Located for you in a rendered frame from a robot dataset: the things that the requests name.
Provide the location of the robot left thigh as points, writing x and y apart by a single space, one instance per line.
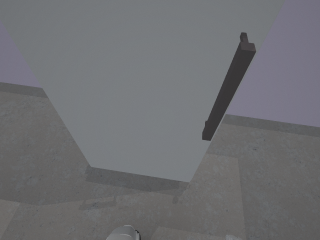
124 233

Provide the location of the fridge door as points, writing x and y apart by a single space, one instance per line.
134 81

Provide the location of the handle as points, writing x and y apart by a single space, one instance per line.
238 67

